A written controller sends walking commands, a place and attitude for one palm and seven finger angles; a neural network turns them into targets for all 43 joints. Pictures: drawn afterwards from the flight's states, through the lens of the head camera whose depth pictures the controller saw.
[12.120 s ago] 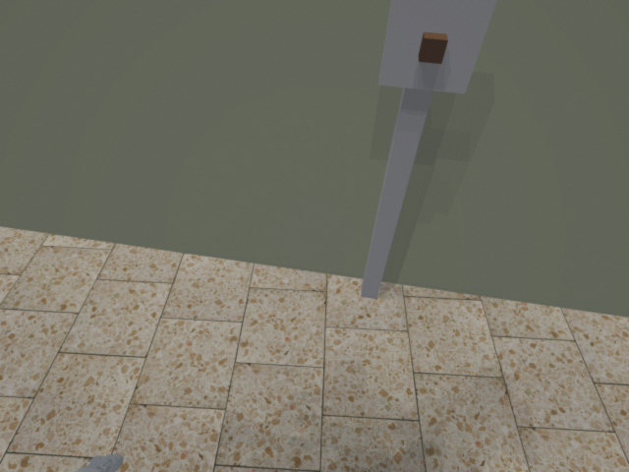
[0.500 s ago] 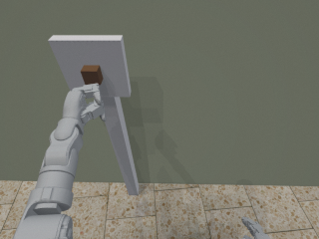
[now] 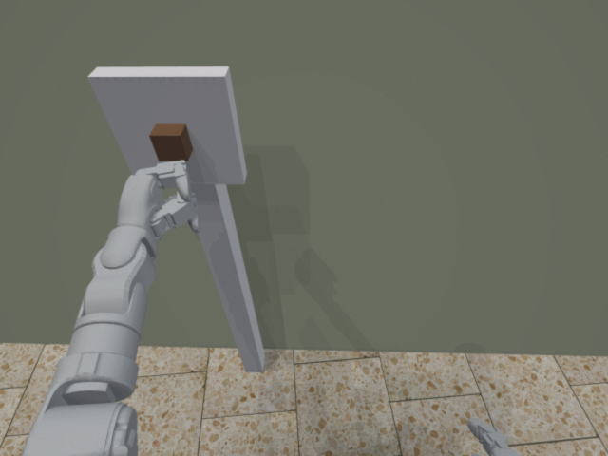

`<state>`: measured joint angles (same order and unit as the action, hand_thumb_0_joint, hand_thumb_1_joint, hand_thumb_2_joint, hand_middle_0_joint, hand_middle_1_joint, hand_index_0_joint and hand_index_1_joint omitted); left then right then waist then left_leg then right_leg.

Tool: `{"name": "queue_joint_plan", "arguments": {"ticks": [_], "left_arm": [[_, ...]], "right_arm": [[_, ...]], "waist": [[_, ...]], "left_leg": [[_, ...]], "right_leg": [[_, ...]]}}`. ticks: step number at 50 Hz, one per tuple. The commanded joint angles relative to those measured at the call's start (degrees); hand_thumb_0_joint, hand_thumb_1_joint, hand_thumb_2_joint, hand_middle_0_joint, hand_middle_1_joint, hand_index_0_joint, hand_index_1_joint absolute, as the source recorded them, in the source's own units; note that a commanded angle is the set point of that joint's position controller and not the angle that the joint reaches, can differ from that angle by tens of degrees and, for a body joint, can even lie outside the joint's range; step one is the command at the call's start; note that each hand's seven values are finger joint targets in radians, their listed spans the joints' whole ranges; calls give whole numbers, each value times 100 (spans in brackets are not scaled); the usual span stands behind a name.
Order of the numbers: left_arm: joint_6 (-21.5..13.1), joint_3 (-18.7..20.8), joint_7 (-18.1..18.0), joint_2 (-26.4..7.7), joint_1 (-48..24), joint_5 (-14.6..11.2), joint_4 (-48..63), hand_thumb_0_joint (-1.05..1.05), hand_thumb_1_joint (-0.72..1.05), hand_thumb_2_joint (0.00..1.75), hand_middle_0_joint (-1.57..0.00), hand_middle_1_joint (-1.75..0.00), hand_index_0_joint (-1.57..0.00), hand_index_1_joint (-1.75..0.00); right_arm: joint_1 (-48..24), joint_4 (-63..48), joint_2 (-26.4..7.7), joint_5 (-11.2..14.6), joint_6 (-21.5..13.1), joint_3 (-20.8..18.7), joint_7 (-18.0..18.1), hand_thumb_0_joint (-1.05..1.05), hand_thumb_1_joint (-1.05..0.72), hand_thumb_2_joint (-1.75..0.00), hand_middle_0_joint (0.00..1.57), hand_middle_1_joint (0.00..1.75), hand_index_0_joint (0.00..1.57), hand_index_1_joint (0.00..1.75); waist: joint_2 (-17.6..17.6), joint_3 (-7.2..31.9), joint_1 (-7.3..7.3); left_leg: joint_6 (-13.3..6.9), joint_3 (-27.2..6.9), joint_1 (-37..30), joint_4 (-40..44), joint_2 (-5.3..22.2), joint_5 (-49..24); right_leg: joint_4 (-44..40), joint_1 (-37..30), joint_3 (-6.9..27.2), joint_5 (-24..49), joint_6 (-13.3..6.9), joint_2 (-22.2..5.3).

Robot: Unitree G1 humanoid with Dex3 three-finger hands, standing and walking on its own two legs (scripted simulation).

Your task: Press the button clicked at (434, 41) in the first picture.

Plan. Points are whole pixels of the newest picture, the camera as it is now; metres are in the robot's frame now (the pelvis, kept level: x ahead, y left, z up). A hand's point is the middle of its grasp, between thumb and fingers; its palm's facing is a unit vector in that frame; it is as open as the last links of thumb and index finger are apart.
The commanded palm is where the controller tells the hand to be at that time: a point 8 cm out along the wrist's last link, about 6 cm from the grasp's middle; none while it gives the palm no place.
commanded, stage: aim a knuckle at the button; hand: left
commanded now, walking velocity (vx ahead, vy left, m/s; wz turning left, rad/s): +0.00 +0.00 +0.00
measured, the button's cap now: (172, 141) +0.49 +0.21 +0.18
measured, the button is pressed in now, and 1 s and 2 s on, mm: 0 4 7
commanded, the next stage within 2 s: press the button with the knuckle in 0.22 s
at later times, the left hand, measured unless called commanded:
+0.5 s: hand (186, 199) +0.41 +0.18 +0.14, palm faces +0.05 -1.00 +0.00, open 3.1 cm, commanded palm +0.39 +0.23 +0.15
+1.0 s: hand (189, 182) +0.44 +0.18 +0.15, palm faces +0.04 -1.00 +0.00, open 3.2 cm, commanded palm +0.42 +0.23 +0.15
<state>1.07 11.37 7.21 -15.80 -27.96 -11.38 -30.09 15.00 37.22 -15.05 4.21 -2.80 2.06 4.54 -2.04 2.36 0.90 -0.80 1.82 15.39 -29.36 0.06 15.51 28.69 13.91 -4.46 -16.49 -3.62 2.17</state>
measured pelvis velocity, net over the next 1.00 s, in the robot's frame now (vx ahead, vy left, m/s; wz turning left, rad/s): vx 0.00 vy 0.02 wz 0.00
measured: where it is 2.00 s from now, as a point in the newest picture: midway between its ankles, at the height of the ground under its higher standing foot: outside the picture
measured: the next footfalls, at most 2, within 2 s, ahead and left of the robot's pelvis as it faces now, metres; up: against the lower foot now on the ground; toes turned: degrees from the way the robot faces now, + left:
none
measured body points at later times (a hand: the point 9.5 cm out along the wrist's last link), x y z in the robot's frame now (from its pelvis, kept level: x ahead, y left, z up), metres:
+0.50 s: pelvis +0.00 +0.00 +0.00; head +0.01 -0.01 +0.45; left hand +0.40 +0.23 +0.14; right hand +0.11 -0.25 -0.11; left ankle +0.00 +0.11 -0.74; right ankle -0.01 -0.07 -0.74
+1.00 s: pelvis +0.00 +0.02 +0.00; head +0.02 +0.01 +0.45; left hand +0.43 +0.24 +0.15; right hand +0.09 -0.24 -0.12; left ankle +0.00 +0.11 -0.74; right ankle -0.01 -0.07 -0.74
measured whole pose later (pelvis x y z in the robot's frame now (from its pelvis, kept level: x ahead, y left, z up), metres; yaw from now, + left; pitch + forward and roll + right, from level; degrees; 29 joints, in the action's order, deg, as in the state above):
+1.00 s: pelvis +0.00 +0.02 +0.00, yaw +0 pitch +4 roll -1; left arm -5.1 13.6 6.8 -17.8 -40.8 -9.0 -47.2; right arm 18.2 38.6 -14.5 3.2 -2.4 2.1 3.6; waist -1.2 2.9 2.8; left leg -2.1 2.2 19.8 -32.0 -0.6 16.5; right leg 30.4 18.0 -4.1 -16.8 -2.4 1.4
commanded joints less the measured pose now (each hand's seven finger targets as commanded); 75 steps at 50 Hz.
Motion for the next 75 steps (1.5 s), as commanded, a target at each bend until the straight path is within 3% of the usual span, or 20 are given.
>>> {"name": "queue_joint_plan", "arguments": {"ticks": [1, 7, 9, 11, 16, 19, 22, 24, 26, 34, 39, 42, 44, 48, 53, 59, 66, 69, 73, 75], "left_arm": [[-389, 263, -54, -1031, -2684, -42, 1075, 0, 90, 90, -130, -150, -130, -150], [-516, 483, -122, -1360, -2900, 50, 764, 0, 90, 90, -130, -150, -130, -150], [-555, 505, -103, -1401, -2938, 59, 694, 0, 90, 90, -130, -150, -130, -150], [-585, 369, -41, -1188, -2844, 34, 699, 0, 90, 90, -130, -150, -130, -150], [-585, 456, 63, -1184, -2449, -54, 895, 0, 90, 90, -130, -150, -130, -150], [-510, 561, 59, -1385, -2714, -49, 835, 0, 90, 90, -130, -150, -130, -150], [-514, 539, 57, -1418, -2941, -22, 992, 0, 90, 90, -130, -150, -130, -150], [-555, 514, 49, -1435, -3164, 2, 916, 0, 90, 90, -130, -150, -130, -150], [-600, 568, 85, -1456, -3113, -23, 861, 0, 90, 90, -130, -150, -130, -150], [-594, 369, 153, -1239, -3373, -12, 248, 0, 90, 90, -130, -150, -130, -150], [-753, 356, 24, -1273, -3899, 71, 144, 0, 90, 90, -130, -150, -130, -150], [-862, 464, -38, -1324, -3831, 128, 8, 0, 90, 90, -130, -150, -130, -150], [-911, 445, -45, -1355, -4070, 148, -186, 0, 90, 90, -130, -150, -130, -150], [-982, 292, -44, -1247, -4497, 202, -499, 0, 90, 90, -130, -150, -130, -150], [-1154, 368, -48, -1326, -4869, 223, -1076, 0, 90, 90, -130, -150, -130, -150], [-1431, 327, -23, -1464, -5597, 281, -1661, 0, 90, 90, -130, -150, -130, -150], [-1700, 57, -43, -1232, -6218, 295, -1803, 0, 90, 90, -130, -150, -130, -150], [-1737, 146, -44, -1401, -6284, 281, -2043, 0, 90, 90, -130, -150, -130, -150], [-1788, 97, -20, -1474, -6487, 294, -2135, 0, 90, 90, -130, -150, -130, -150], [-1788, 231, -4, -1639, -6460, 263, -2249, 0, 90, 90, -130, -150, -130, -150]], "right_arm": [[-359, -790, -662, 4, -295, -205, 46, 0, -90, -90, 20, 30, 20, 30], [-360, -802, -654, -1, -255, -162, 43, 0, -90, -90, 20, 30, 20, 30], [-310, -807, -666, -6, -242, -174, 39, 0, -90, -90, 20, 30, 20, 30], [-301, -856, -648, 6, -258, -185, 26, 0, -90, -90, 20, 30, 20, 30], [-251, -912, -681, 5, -279, -232, -6, 0, -90, -90, 20, 30, 20, 30], [-176, -822, -718, 9, -237, -237, 23, 0, -90, -90, 20, 30, 20, 30], [-189, -821, -698, 10, -237, -228, 39, 0, -90, -90, 20, 30, 20, 30], [-119, -756, -709, 1, -236, -242, 57, 0, -90, -90, 20, 30, 20, 30], [-91, -735, -711, -10, -249, -254, 63, 0, -90, -90, 20, 30, 20, 30], [58, -660, -758, -11, -222, -264, 20, 0, -90, -90, 20, 30, 20, 30], [141, -617, -776, -42, -219, -277, 5, 0, -90, -90, 20, 30, 20, 30], [217, -593, -771, -71, -223, -294, -29, 0, -90, -90, 20, 30, 20, 30], [306, -533, -792, -83, -213, -289, -41, 0, -90, -90, 20, 30, 20, 30], [338, -474, -788, -68, -208, -293, -33, 0, -90, -90, 20, 30, 20, 30], [520, -347, -821, -105, -254, -289, -46, 0, -90, -90, 20, 30, 20, 30], [758, -168, -892, -123, -320, -296, -57, 0, -90, -90, 20, 30, 20, 30], [896, -33, -923, -146, -475, -314, -89, 0, -90, -90, 20, 30, 20, 30], [998, 40, -980, -154, -516, -301, -81, 0, -90, -90, 20, 30, 20, 30], [1031, 76, -1001, -140, -580, -292, -71, 0, -90, -90, 20, 30, 20, 30], [1087, 88, -1037, -134, -607, -291, -59, 0, -90, -90, 20, 30, 20, 30]], "waist": [[348, 1368, 105], [127, 1421, 59], [287, 1503, 66], [159, 1583, 65], [256, 1767, -5], [496, 1490, 101], [95, 1562, 106], [217, 1550, 189], [44, 1719, 149], [163, 1494, 233], [109, 1647, 291], [-23, 1875, 225], [246, 1771, 319], [13, 1604, 411], [30, 1727, 464], [140, 1586, 678], [-211, 1798, 832], [52, 1695, 901], [-182, 1600, 961], [-12, 1682, 966]], "left_leg": [[-229, -209, -620, 152, -81, -1121], [-221, -187, -467, 144, -93, -1042], [-228, -193, -430, 133, -80, -1070], [-225, -175, -555, 116, -81, -1194], [-228, -161, -610, 81, -73, -1503], [-247, -163, -482, 81, -57, -1412], [-240, -149, -553, 95, -79, -1394], [-247, -195, -625, 70, -51, -1424], [-233, -190, -705, 59, -60, -1485], [-213, -285, -654, 22, -41, -1526], [-194, -341, -734, 0, -10, -1518], [-159, -351, -859, -22, 7, -1776], [-180, -370, -759, -49, 15, -1725], [-165, -381, -700, -28, 16, -1427], [-163, -413, -651, -60, 4, -1266], [-174, -478, -415, -105, 12, -817], [-131, -572, -625, -132, 33, -554], [-165, -547, -365, -146, 19, -349], [-155, -547, -261, -128, 17, -29], [-181, -529, -145, -141, 18, 70]], "right_leg": [[-370, -210, 487, 1760, 265, -232], [-337, -306, 552, 1714, 255, -263], [-313, -384, 542, 1745, 260, -253], [-285, -352, 519, 1913, 247, -243], [-213, -510, 491, 2340, 253, -233], [-269, -386, 490, 2271, 290, -226], [-279, -372, 521, 2182, 266, -235], [-278, -259, 484, 2078, 252, -207], [-261, -311, 499, 2133, 238, -208], [-235, 17, 394, 1943, 194, -168], [-185, 158, 383, 1740, 175, -149], [-118, 110, 376, 1880, 155, -141], [-131, 154, 366, 1861, 174, -131], [-155, 427, 373, 1558, 173, -124], [-133, 534, 387, 1377, 171, -117], [-144, 836, 413, 949, 200, -103], [-100, 1220, 405, 607, 202, -81], [-138, 1179, 438, 502, 224, -76], [-157, 1335, 472, 268, 234, -84], [-174, 1257, 509, 209, 255, -81]]}}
